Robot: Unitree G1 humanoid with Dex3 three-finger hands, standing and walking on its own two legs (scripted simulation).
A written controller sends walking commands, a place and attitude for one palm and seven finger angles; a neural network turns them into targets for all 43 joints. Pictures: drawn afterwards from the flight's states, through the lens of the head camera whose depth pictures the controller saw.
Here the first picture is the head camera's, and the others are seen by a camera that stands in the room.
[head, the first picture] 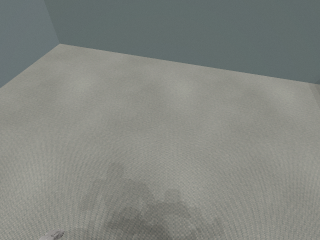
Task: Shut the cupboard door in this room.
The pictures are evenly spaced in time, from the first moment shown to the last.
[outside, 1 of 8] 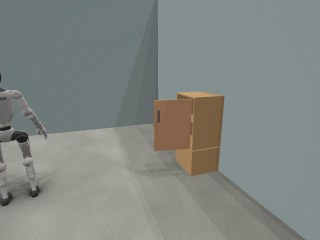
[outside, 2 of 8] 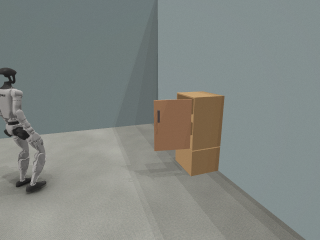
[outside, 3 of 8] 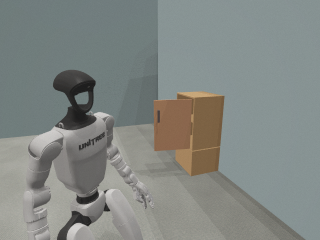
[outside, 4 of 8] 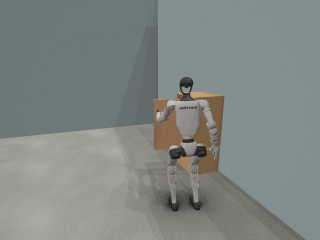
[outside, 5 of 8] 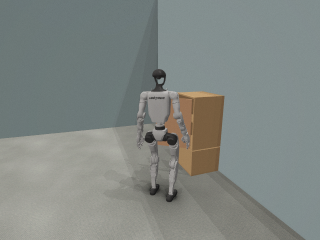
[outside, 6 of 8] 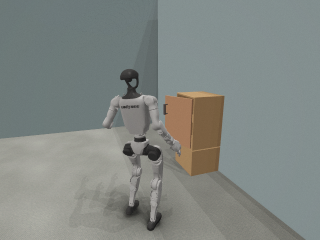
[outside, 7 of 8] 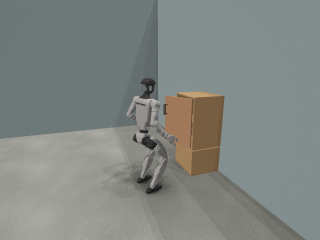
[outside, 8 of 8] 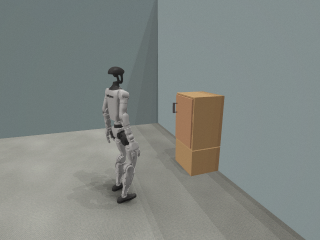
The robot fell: no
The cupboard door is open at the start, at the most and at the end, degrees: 80 80 0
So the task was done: yes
